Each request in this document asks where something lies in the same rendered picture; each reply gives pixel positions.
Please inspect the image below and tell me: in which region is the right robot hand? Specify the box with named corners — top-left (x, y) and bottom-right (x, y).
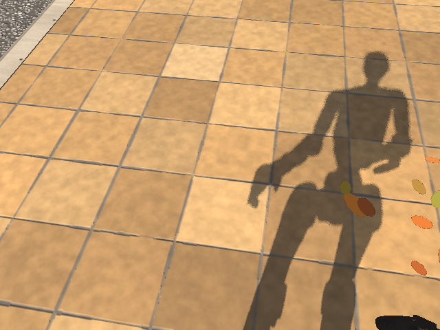
top-left (375, 315), bottom-right (440, 330)

